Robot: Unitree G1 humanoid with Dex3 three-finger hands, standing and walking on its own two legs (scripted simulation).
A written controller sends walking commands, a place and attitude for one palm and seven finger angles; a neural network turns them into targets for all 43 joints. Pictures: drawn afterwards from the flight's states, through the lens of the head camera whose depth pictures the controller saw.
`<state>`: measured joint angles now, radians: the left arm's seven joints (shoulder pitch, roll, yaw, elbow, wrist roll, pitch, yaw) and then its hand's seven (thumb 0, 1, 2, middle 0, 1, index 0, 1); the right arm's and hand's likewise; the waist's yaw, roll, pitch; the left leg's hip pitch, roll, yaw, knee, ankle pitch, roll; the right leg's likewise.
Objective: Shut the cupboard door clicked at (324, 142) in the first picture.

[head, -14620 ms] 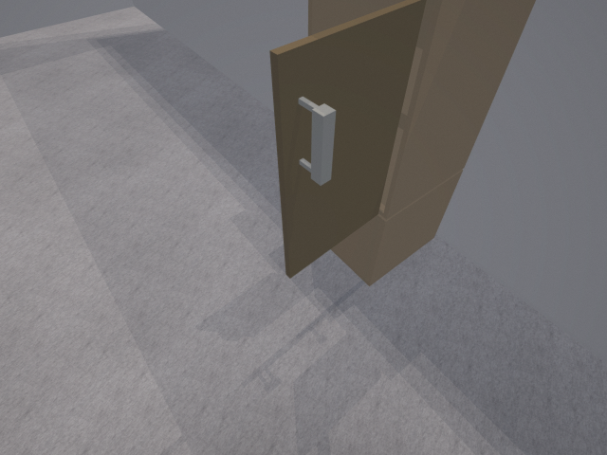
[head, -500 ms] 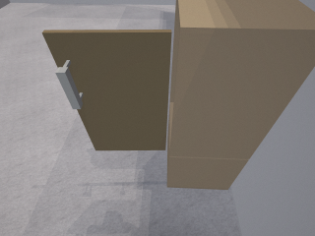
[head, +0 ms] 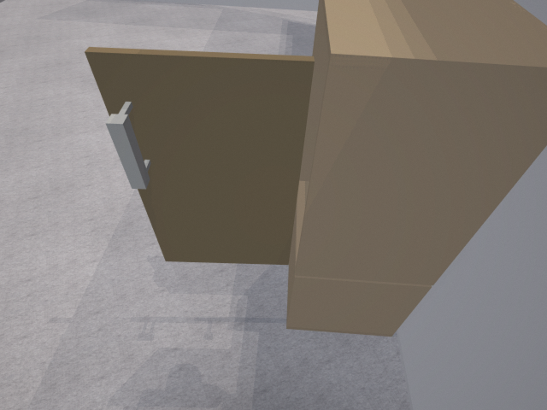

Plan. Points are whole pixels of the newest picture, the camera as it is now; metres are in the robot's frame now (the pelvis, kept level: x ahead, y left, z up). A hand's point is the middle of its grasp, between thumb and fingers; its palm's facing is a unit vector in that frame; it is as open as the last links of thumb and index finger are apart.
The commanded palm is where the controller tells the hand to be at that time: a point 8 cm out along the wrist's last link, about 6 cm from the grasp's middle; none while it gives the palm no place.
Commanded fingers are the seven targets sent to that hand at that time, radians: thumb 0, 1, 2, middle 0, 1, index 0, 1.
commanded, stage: shuffle to correct the standing spot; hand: left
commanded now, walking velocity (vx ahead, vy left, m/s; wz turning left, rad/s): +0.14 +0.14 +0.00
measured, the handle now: (134, 146) +0.51 +0.30 +0.09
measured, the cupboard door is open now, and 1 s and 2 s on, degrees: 93 93 93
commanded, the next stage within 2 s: come to a stop and stand still in 0.08 s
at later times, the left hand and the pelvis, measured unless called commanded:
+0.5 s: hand out of the picture +0.12 +0.20 -0.17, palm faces +0.00 -0.97 -0.23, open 7.4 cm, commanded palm none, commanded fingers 0.00 0.90 0.90 -0.20 -0.30 -0.20 -0.30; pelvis +0.06 +0.01 +0.00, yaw +0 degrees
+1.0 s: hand out of the picture +0.06 +0.19 -0.17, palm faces +0.00 -0.97 -0.25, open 7.4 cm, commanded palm none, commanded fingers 0.00 0.90 0.90 -0.20 -0.30 -0.20 -0.30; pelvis +0.04 +0.00 +0.00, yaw +0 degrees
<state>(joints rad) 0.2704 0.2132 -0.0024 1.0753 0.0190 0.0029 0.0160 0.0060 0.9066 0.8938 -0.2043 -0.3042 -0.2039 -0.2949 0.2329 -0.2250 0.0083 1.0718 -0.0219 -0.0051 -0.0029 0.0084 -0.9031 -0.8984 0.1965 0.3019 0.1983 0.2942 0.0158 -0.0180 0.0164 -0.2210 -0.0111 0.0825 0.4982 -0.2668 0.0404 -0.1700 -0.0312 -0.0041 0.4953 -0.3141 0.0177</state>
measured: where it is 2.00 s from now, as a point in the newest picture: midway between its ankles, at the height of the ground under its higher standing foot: outside the picture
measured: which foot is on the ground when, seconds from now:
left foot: down 0.00-1.00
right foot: down 0.00-0.16, up 0.18-0.36, down 0.38-1.00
